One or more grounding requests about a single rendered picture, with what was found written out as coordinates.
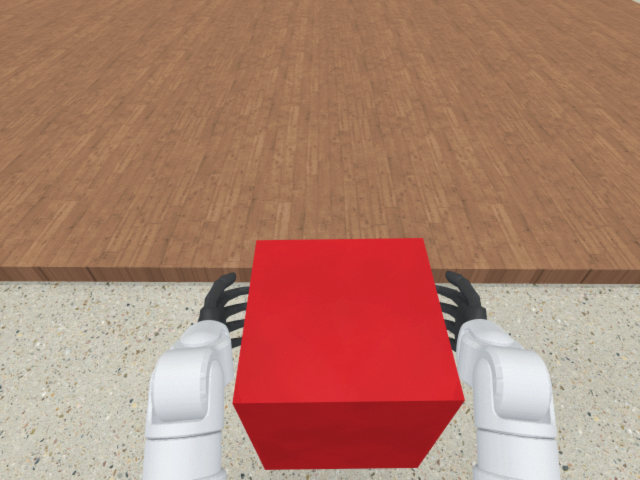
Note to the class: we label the robot right forearm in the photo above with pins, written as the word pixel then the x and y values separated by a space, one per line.
pixel 513 405

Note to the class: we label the robot right hand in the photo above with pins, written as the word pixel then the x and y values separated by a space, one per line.
pixel 468 301

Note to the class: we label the carton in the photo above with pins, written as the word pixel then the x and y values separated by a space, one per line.
pixel 345 360

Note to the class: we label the robot left hand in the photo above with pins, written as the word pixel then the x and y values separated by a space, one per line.
pixel 217 298

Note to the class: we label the robot left forearm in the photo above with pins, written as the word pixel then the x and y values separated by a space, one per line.
pixel 185 408

